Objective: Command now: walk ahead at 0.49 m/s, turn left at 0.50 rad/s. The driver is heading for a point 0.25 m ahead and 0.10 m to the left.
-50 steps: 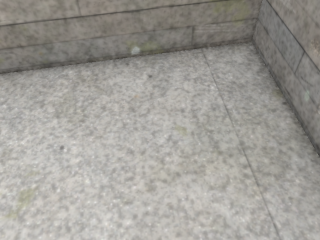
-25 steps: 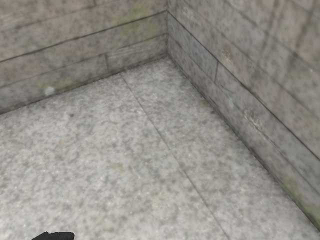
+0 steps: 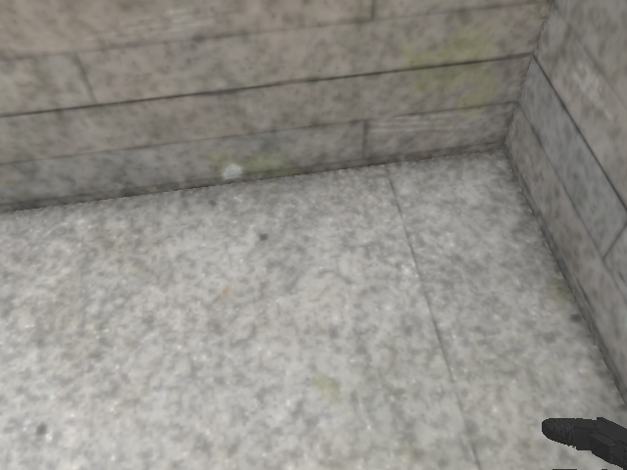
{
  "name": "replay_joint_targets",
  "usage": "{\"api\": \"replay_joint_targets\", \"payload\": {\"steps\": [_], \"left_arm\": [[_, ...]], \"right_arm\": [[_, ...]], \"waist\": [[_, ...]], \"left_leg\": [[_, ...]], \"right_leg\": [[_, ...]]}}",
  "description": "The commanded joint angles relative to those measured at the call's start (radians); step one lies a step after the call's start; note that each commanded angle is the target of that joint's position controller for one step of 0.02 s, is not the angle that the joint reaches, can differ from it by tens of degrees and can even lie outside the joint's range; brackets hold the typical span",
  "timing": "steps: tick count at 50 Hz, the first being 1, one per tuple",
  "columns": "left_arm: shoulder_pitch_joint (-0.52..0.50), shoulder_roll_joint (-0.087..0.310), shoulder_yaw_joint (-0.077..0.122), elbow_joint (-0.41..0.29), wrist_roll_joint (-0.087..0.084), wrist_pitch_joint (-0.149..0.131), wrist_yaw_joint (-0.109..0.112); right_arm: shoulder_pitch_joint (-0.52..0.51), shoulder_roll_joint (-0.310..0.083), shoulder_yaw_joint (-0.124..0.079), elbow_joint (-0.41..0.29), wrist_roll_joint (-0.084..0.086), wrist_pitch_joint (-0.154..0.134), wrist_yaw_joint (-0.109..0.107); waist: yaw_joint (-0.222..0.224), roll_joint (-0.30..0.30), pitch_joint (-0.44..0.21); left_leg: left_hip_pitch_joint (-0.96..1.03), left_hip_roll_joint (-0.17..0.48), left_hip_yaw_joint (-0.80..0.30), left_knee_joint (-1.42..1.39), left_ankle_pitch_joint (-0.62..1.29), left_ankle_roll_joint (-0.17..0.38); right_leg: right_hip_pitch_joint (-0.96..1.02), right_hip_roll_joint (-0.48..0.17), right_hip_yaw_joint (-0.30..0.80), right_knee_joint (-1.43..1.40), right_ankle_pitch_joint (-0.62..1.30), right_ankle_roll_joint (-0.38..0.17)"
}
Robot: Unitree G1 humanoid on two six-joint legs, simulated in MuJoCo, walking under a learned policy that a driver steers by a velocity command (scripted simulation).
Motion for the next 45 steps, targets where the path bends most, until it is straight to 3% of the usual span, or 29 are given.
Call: {"api": "replay_joint_targets", "payload": {"steps": [1,2,3,4,5,7,10,12,15,17,19,20,21,22,23,25,27,29,31,33,34,36,40,45], "left_arm": [[-0.051,0.160,0.021,-0.158,-0.025,-0.085,-0.036],[-0.120,0.153,0.014,-0.192,-0.045,-0.099,-0.041],[-0.135,0.133,0.011,-0.192,-0.030,-0.102,-0.033],[-0.119,0.142,0.019,-0.179,-0.013,-0.090,-0.026],[-0.090,0.144,0.022,-0.168,-0.006,-0.073,-0.023],[-0.043,0.111,0.014,-0.150,0.004,-0.049,-0.014],[-0.088,0.059,-0.004,-0.157,0.012,-0.036,-0.004],[-0.151,0.051,-0.008,-0.162,0.008,-0.038,-0.011],[-0.214,0.068,-0.002,-0.174,-0.003,-0.044,-0.027],[-0.230,0.092,0.010,-0.184,0.005,-0.048,-0.035],[-0.176,0.099,0.022,-0.169,0.018,-0.055,-0.037],[-0.161,0.129,0.029,-0.169,0.028,-0.059,-0.031],[-0.166,0.170,0.031,-0.189,0.043,-0.058,-0.024],[-0.138,0.094,0.016,-0.176,0.038,-0.041,-0.021],[-0.112,0.034,-0.001,-0.163,0.018,-0.027,-0.026],[-0.135,0.053,-0.002,-0.150,0.011,-0.006,-0.034],[-0.240,0.089,0.007,-0.165,0.017,0.007,-0.031],[-0.296,0.075,0.006,-0.168,0.016,0.021,-0.025],[-0.270,0.051,0.000,-0.149,0.005,0.026,-0.018],[-0.239,0.032,-0.006,-0.128,0.008,0.021,-0.019],[-0.234,0.037,0.000,-0.135,0.007,0.020,-0.020],[-0.254,0.030,0.000,-0.128,0.010,0.015,-0.016],[-0.233,0.015,0.003,-0.096,0.001,0.016,-0.012],[-0.234,0.015,0.010,-0.058,-0.003,0.029,-0.012]], "right_arm": [[0.345,-0.208,-0.076,-0.011,-0.004,0.001,-0.028],[0.291,-0.182,-0.068,-0.010,-0.005,-0.002,-0.032],[0.213,-0.160,-0.059,-0.020,-0.008,-0.004,-0.033],[0.154,-0.128,-0.048,-0.032,-0.018,-0.008,-0.035],[0.125,-0.116,-0.042,-0.038,-0.028,-0.010,-0.038],[0.113,-0.120,-0.041,-0.011,-0.028,-0.019,-0.041],[0.113,-0.143,-0.044,0.026,-0.023,-0.012,-0.056],[0.136,-0.138,-0.041,0.048,-0.018,0.002,-0.064],[0.170,-0.135,-0.036,0.081,-0.017,0.017,-0.069],[0.167,-0.130,-0.033,0.094,-0.019,0.021,-0.068],[0.144,-0.109,-0.025,0.103,-0.014,0.023,-0.069],[0.179,-0.082,-0.018,0.107,-0.025,0.018,-0.069],[0.293,-0.046,-0.006,0.116,-0.045,0.007,-0.066],[0.362,-0.029,0.004,0.145,-0.034,0.011,-0.070],[0.307,-0.080,-0.005,0.138,-0.028,0.029,-0.073],[0.215,-0.096,-0.019,0.126,-0.016,0.078,-0.085],[0.205,-0.086,-0.022,0.134,-0.020,0.110,-0.092],[0.245,-0.048,-0.015,0.173,-0.024,0.108,-0.093],[0.279,-0.035,-0.016,0.207,-0.036,0.100,-0.089],[0.229,-0.066,-0.015,0.181,-0.052,0.095,-0.092],[0.219,-0.103,-0.027,0.199,-0.041,0.090,-0.093],[0.186,-0.052,-0.014,0.199,-0.041,0.067,-0.094],[0.218,-0.055,-0.015,0.224,-0.033,0.037,-0.095],[0.243,-0.048,-0.013,0.251,-0.029,0.041,-0.100]], "waist": [[-0.186,0.093,-0.434],[-0.159,0.035,-0.282],[-0.102,-0.048,-0.169],[-0.061,-0.046,-0.122],[-0.032,-0.022,-0.106],[-0.007,-0.004,-0.107],[-0.016,0.037,-0.117],[-0.054,0.058,-0.143],[-0.087,0.074,-0.150],[-0.084,0.080,-0.141],[-0.039,0.072,-0.141],[-0.048,0.021,-0.154],[-0.108,-0.115,-0.226],[-0.090,-0.228,-0.326],[-0.056,-0.221,-0.316],[-0.041,-0.154,-0.241],[-0.070,-0.156,-0.162],[-0.094,-0.166,-0.137],[-0.099,-0.157,-0.147],[-0.069,-0.098,-0.097],[-0.035,0.015,-0.053],[-0.038,0.035,-0.048],[-0.045,0.017,-0.080],[-0.053,0.000,-0.076]], "left_leg": [[0.976,0.368,-0.812,-0.290,-0.186,0.287],[0.821,0.332,-0.675,-0.311,-0.155,0.241],[0.641,0.298,-0.559,-0.321,0.041,0.213],[0.513,0.269,-0.458,-0.324,0.260,0.197],[0.419,0.249,-0.405,-0.334,0.400,0.195],[0.311,0.229,-0.310,-0.343,0.599,0.194],[0.244,0.160,-0.178,-0.326,0.675,0.149],[0.263,0.131,-0.146,-0.308,0.592,0.112],[0.331,0.174,-0.199,-0.278,0.449,0.097],[0.373,0.207,-0.249,-0.222,0.399,0.086],[0.379,0.186,-0.269,-0.130,0.317,0.046],[0.349,0.126,-0.249,-0.059,0.222,0.000],[0.237,0.048,-0.221,0.052,-0.056,-0.055],[0.183,0.021,-0.176,0.170,-0.352,-0.112],[0.154,0.042,-0.172,0.231,-0.515,-0.145],[0.106,0.072,-0.171,0.283,-0.520,-0.173],[0.175,0.100,-0.160,0.204,-0.433,-0.181],[0.307,0.079,-0.108,0.036,-0.277,-0.170],[0.404,0.054,-0.067,-0.095,-0.116,-0.150],[0.377,0.126,-0.143,-0.164,-0.123,-0.107],[0.245,0.115,-0.148,-0.164,-0.279,-0.078],[0.183,0.116,-0.151,-0.202,-0.290,-0.088],[0.233,0.108,-0.139,-0.172,-0.125,-0.113],[0.249,0.101,-0.131,-0.164,-0.080,-0.112]], "right_leg": [[-0.738,0.048,0.276,0.670,-0.030,-0.004],[-0.759,0.006,0.259,0.597,0.048,-0.018],[-0.728,-0.031,0.235,0.506,0.088,-0.012],[-0.653,-0.063,0.224,0.443,0.109,0.001],[-0.586,-0.072,0.218,0.426,0.110,0.017],[-0.521,-0.069,0.187,0.339,0.135,0.057],[-0.465,-0.039,0.151,0.121,0.295,0.083],[-0.419,-0.015,0.144,-0.026,0.462,0.078],[-0.396,-0.001,0.171,-0.155,0.553,0.058],[-0.391,0.005,0.184,-0.215,0.499,0.028],[-0.294,0.017,0.171,-0.337,0.562,-0.013],[-0.195,-0.042,0.222,-0.360,0.856,-0.041],[-0.006,-0.184,0.348,-0.298,1.177,-0.128],[0.082,-0.286,0.472,-0.305,1.162,-0.253],[0.050,-0.307,0.551,-0.355,0.999,-0.286],[-0.035,-0.280,0.575,-0.440,0.571,-0.251],[-0.197,-0.227,0.498,-0.502,0.324,-0.194],[-0.299,-0.142,0.374,-0.507,0.225,-0.148],[-0.327,-0.096,0.307,-0.488,0.107,-0.112],[-0.354,-0.061,0.281,-0.458,-0.014,-0.050],[-0.292,-0.012,0.219,-0.434,0.031,-0.031],[-0.205,-0.005,0.207,-0.359,0.166,-0.035],[-0.167,0.000,0.193,-0.303,0.391,-0.057],[-0.147,0.003,0.188,-0.284,0.474,-0.054]]}}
